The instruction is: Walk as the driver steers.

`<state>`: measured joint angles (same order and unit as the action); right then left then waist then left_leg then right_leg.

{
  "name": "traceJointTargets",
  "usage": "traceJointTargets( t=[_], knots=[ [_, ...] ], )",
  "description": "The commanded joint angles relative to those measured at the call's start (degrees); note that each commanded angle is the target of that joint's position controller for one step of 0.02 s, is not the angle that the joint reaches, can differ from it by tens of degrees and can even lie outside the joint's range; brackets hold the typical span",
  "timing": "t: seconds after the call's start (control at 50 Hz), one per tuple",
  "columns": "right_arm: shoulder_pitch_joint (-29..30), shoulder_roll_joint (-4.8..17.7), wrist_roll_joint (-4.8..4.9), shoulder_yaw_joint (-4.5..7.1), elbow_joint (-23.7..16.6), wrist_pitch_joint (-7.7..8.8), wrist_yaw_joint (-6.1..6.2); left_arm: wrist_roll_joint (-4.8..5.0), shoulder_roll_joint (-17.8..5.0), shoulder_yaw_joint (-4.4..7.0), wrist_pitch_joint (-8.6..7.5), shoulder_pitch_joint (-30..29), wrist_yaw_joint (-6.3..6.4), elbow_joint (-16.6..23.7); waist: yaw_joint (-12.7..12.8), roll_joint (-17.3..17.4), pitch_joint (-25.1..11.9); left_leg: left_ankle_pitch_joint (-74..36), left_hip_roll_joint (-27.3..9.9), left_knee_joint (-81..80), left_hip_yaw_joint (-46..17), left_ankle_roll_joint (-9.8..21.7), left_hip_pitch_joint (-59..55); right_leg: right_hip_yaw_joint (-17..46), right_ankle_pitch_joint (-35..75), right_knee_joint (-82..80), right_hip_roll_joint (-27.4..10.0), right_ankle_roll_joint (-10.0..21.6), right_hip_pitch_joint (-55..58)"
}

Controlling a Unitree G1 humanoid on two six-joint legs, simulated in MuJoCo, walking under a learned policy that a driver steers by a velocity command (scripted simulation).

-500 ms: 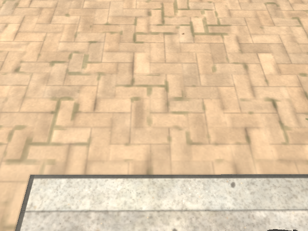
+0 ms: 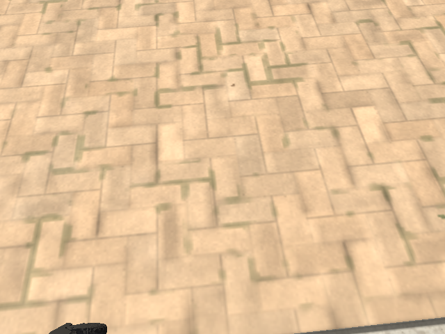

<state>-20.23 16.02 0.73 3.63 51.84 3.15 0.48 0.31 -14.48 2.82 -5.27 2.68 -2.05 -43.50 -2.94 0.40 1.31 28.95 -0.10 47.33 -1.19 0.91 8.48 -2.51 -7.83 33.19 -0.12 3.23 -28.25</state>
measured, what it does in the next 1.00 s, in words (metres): walks ahead: left foot, then right foot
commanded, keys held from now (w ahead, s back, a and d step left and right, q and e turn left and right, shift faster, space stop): w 0.54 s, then no key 0.46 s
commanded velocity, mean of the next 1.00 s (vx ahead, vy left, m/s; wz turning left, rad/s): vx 0.37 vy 0.00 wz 0.00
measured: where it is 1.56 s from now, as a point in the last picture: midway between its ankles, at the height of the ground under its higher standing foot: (222, 327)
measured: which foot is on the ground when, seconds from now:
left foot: up 0.00-0.48, down 0.50-1.00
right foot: down 0.00-0.52, up 0.54-0.92, down 0.94-1.00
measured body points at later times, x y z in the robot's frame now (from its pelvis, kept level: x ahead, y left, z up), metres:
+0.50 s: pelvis +0.28 +0.03 +0.00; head +0.31 +0.04 +0.45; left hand +0.25 +0.31 -0.14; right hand +0.50 -0.20 -0.08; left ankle +0.40 +0.14 -0.73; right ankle +0.10 -0.10 -0.72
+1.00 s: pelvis +0.46 +0.03 +0.01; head +0.48 +0.02 +0.46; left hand +0.61 +0.29 -0.10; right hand +0.55 -0.23 -0.13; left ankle +0.40 +0.14 -0.72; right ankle +0.54 -0.09 -0.72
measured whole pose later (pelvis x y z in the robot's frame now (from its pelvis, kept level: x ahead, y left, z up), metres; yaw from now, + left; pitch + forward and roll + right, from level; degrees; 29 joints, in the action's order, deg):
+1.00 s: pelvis +0.46 +0.03 +0.01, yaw +1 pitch +1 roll +1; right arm -11.2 14.4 -0.8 2.1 54.0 2.8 0.5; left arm -0.9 -13.3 2.8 -1.7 6.1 0.9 -49.5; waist -1.9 0.3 0.4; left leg 19.5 1.7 28.0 2.5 1.3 9.4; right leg 0.2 -7.3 28.6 -1.4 0.3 -22.6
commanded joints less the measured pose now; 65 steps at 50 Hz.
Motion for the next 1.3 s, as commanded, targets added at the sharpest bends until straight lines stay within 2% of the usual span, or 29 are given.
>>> traceJointTargets(
  t=[0.02, 0.04, 0.06, 0.08, 0.14, 0.2, 0.3, 0.36, 0.42, 0.46, 0.48, 0.5, 0.52, 0.54, 0.56, 0.6, 0.62, 0.7, 0.78, 0.86, 0.9, 0.92, 0.94, 0.96, 0.98, 1.0, 1.08, 1.18, 1.3],
  knots=[
    [2.6, 7.7, 1.49, 1.1, -6.0, 3.14, -0.62, 0.39, -9.5, 2.82, 0.14, 16.9, 0.75, -1.2, 8.9, -9.4, -12.9, -1.5, -1.8, 27.8, -4.8, 1.7, 37.8, 33.8, -11.5, -15.7, -19.4, 12.0, 42.3],
    [5.4, 7.0, 1.16, 0.97, -6.6, 3.23, -0.29, -0.05, -8.6, 2.41, 0.19, 13.0, 0.79, -0.5, 7.0, -4.3, -8.6, -6.9, -4.8, 25.3, -3.2, 1.7, 35.7, 28.0, -6.1, -17.0, -17.5, 10.8, 33.9],
    [6.7, 6.5, 0.28, 1.22, -6.8, 2.95, -0.03, -0.54, -7.0, 2.02, 0.12, 10.4, 0.67, -0.3, 5.5, -3.2, -5.3, -10.0, -6.4, 22.1, -2.9, 1.4, 33.3, 23.8, -1.3, -18.8, -15.6, 10.4, 27.1],
    [5.5, 5.8, 0.16, 1.32, -6.7, 2.36, -0.05, -1.12, -5.9, 1.65, -0.13, 9.4, 0.64, -0.3, 3.5, -4.9, -4.8, -12.1, -7.7, 20.3, -3.4, 1.3, 29.8, 21.1, 1.6, -20.4, -14.3, 10.0, 23.2],
    [5.0, 3.7, -0.09, 1.07, -6.6, 0.83, 0.19, -0.5, -6.6, 1.91, -0.94, 10.0, 0.75, -1.5, 1.9, -4.6, -3.1, -15.2, -8.5, 15.1, -2.7, 0.1, 28.6, 15.6, 6.7, -24.1, -13.0, 10.7, 19.0],
    [10.4, 3.1, -0.72, 0.86, -8.3, 0.68, 0.18, -0.36, -8.2, 2.3, -0.7, 12.4, 1.58, -2.9, 2.9, -3.1, -1.2, -23.5, -8.6, 6.3, -2.2, -1.4, 32.2, 11.5, 11.9, -25.4, -12.2, 10.3, 19.8],
    [19.5, 1.4, -0.19, -0.06, -10.5, 1.24, -0.87, 0.39, -9.2, 2.32, -0.08, 16.7, 2.12, -5.2, 6.2, -3.4, 0.7, -34.6, -6.1, -9.4, 0.3, -1.4, 29.3, 6.3, 10.7, -25.6, -10.1, 8.0, 21.8],
    [24.2, 1.6, 0.22, -0.31, -12.3, 1.58, -1.83, 0.63, -9.6, 2.44, 0.7, 19.7, 2.16, -6.9, 7.9, -3.5, 2.3, -33.1, -5.0, -14.1, 0.7, -0.7, 30.5, 6.9, 10.1, -23.7, -12.3, 8.1, 26.9],
    [25.2, 2.7, 0.31, -0.19, -13.5, 2.15, -2.91, 0.86, -10.5, 2.86, 1.61, 20.0, 2.53, -7.9, 7.0, -4.5, 2.4, -27.4, -4.0, -17.2, 0.9, 1.4, 29.5, 7.7, 14.9, -20.1, -14.8, 7.2, 31.9],
    [19.6, 4.8, 0.09, 0.73, -12.1, 2.39, -3.0, 0.98, -11.5, 3.16, 2.1, 18.1, 2.79, -7.8, 3.3, -5.9, -1.0, -24.2, -1.4, -19.0, 3.1, 3.4, 20.0, 6.6, 28.5, -13.8, -14.2, 5.7, 32.6],
    [11.3, 6.9, -0.17, 1.98, -9.4, 2.4, -2.67, 0.95, -10.8, 2.86, 2.38, 17.2, 2.9, -7.6, -0.8, -5.1, -5.8, -25.5, 0.4, -20.2, 4.6, 5.0, 8.6, 4.4, 35.3, -4.8, -11.5, 4.4, 30.5],
    [0.6, 10.6, -0.73, 3.27, -6.9, 2.35, -2.08, 0.13, -8.9, 1.98, 2.34, 17.0, 3.03, -6.4, -4.6, -1.7, -13.8, -28.6, -6.1, -17.3, -2.3, 8.2, -9.3, 2.2, 26.4, 10.1, -8.6, 2.4, 20.2],
    [-4.4, 15.8, -1.28, 4.44, -5.8, 1.99, -1.81, -0.24, -2.6, 0.09, 1.14, 23.2, 2.57, -5.3, -2.6, 12.1, -21.4, -18.5, -20.1, -21.5, -28.9, 17.2, -30.5, 0.5, -2.8, 32.5, 1.7, -2.1, -3.7],
    [-5.0, 11.2, -0.49, 3.08, -5.9, 1.76, -1.88, 0.31, -5.4, 0.58, -0.28, 21.9, 2.09, -6.3, -3.8, 13.5, -24.6, -12.9, -22.3, -28.5, -40.8, 18.4, -32.4, 8.7, -24.7, 40.3, 2.4, -1.8, -11.2],
    [0.3, 8.9, -0.48, 2.14, -6.7, 1.7, -1.68, 1.78, -9.2, 1.73, -0.99, 17.1, 1.77, -4.9, -3.2, 10.1, -15.1, -17.3, -20.8, -29.2, -32.2, 15.9, -24.8, 8.7, -22.3, 43.5, -0.6, -1.5, -15.8],
    [8.5, 5.6, -1.2, 1.08, -7.9, 1.73, -1.81, 0.87, -8.4, 1.88, -0.83, 12.4, 2.41, -4.2, 0.8, 2.5, -5.8, -39.3, -16.2, -30.0, -17.2, 13.3, -7.2, 6.0, -15.2, 38.1, -5.1, -2.2, -11.1],
    [10.2, 4.0, -1.55, 0.57, -7.9, 1.99, -1.98, 0.42, -8.0, 2.23, 0.05, 13.4, 2.79, -4.6, 2.9, 3.1, -4.9, -46.4, -14.2, -30.9, -12.5, 12.2, -2.0, 6.2, -14.0, 35.1, -6.4, -2.5, -6.9],
    [11.1, 5.1, -1.91, 0.67, -5.8, 2.66, -1.49, -0.43, -4.2, 1.64, 2.39, 15.3, 3.5, -4.8, 6.0, 4.2, -5.5, -61.5, -12.1, -33.0, -4.0, 12.9, 4.6, 5.1, -7.5, 25.1, -5.9, -4.7, -0.8],
    [10.0, 6.3, -1.51, 0.72, -3.8, 1.5, -0.35, -0.58, -3.2, 0.86, 2.63, 8.7, 3.15, -3.6, 3.8, 4.5, -6.2, -58.9, -9.5, -32.9, 1.0, 10.8, 3.9, 3.8, 5.0, 9.1, -4.7, -4.8, 3.3],
    [8.3, 6.6, -1.17, 0.54, -1.2, 0.43, -0.23, -0.53, -4.7, 1.15, 3.01, 4.4, 2.85, -2.7, 2.2, 4.5, -5.4, -51.6, -11.3, -31.1, -1.3, 10.7, 0.2, 4.4, 5.2, 1.9, -3.6, -4.1, 5.0],
    [9.3, 6.2, -0.57, 0.36, -0.5, -0.15, -0.04, -0.96, -5.2, 1.38, 2.85, 4.7, 2.65, -2.8, 3.3, 4.1, -4.9, -47.0, -11.3, -27.6, -2.4, 9.5, -0.4, 3.9, 4.8, -3.2, -2.9, -2.7, 7.6],
    [9.1, 5.5, -0.16, 0.09, -0.2, -0.34, 0.07, -1.31, -5.6, 1.63, 2.65, 6.2, 2.62, -3.5, 4.3, 3.1, -5.1, -42.6, -9.6, -24.9, -2.3, 7.7, 0.1, 3.6, 10.2, -8.4, -2.5, -1.6, 11.7],
    [6.3, 4.2, -0.89, -0.29, 0.4, -0.16, 0.15, -1.68, -8.4, 2.32, 2.49, 7.6, 2.95, -4.0, 3.5, -0.4, -6.7, -36.7, -6.5, -21.4, -1.3, 4.9, 1.7, 7.0, 27.1, -9.3, -5.7, -0.2, 17.9],
    [0.3, 2.9, -2.08, -0.53, 1.3, 0.34, 0.01, -1.79, -11.1, 2.69, 2.71, 7.0, 3.35, -3.8, -0.6, -6.0, -9.6, -23.4, -2.4, -18.7, 0.4, 2.2, 7.5, 11.2, 39.7, -5.4, -10.8, 3.5, 26.6],
    [-1.5, 0.7, -1.99, -1.2, 2.5, 0.1, 0.3, -1.5, -7.0, 1.79, 3.37, 6.8, 3.39, -4.4, -0.6, -10.4, -12.0, -12.2, -1.1, -17.5, 1.6, -0.1, 9.8, 14.2, 36.5, -4.9, -13.4, 7.9, 28.6],
    [1.3, 1.8, -1.76, -1.17, 2.1, -0.72, 0.58, -0.83, -4.3, 1.19, 3.86, 5.5, 3.08, -4.5, 0.4, -9.4, -10.9, -10.1, -1.3, -18.6, 1.2, -0.9, 9.2, 15.4, 28.3, -6.2, -13.0, 8.4, 26.0],
    [4.9, 4.8, -1.31, -0.43, 2.9, -3.89, 1.44, -0.63, -5.6, 1.42, 3.87, 1.1, 2.25, -4.6, 0.8, -4.8, -6.0, -15.4, -1.7, -22.5, 1.1, 0.1, 5.2, 9.8, 16.3, -6.3, -6.8, 3.1, 17.7],
    [5.3, 3.8, -1.06, -0.57, 4.8, -3.79, 1.5, -0.36, -5.0, 1.41, 3.66, 1.7, 2.74, -7.2, 1.6, -2.0, -7.2, -21.7, -2.4, -22.3, 1.0, -0.1, 3.4, 7.8, 22.4, -3.7, -5.3, 3.1, 20.8],
    [4.8, 2.8, -1.12, -0.75, 7.0, -3.98, 1.67, -0.27, -4.6, 1.46, 4.79, 0.2, 3.24, -9.1, 1.7, -0.7, -4.3, -18.2, -2.3, -23.0, 1.5, -0.2, 4.5, 7.0, 15.6, -4.5, -4.4, 2.9, 19.9]
  ],
)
